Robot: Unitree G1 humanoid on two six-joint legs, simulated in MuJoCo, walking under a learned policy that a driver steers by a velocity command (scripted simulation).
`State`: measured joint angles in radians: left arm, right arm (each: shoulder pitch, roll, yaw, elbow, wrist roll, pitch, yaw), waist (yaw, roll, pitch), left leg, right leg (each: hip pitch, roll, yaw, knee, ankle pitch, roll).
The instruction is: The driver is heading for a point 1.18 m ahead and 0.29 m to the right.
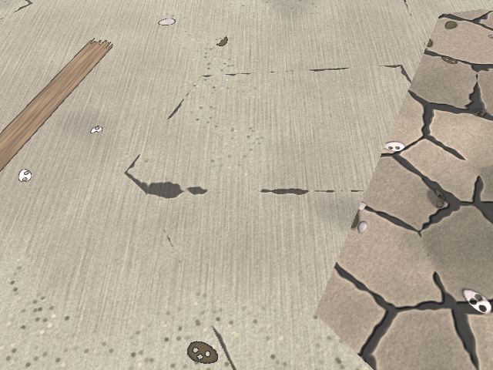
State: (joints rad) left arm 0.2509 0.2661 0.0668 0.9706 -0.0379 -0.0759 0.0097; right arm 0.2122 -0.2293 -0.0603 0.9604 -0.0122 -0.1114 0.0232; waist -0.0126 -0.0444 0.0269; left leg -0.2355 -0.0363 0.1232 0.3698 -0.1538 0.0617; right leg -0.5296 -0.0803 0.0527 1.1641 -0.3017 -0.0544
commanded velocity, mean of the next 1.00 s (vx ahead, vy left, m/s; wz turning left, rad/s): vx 0.50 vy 0.00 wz -0.36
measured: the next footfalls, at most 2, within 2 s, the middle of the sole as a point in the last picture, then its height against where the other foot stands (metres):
right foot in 0.38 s outside the picture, level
left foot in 0.88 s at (268, 291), level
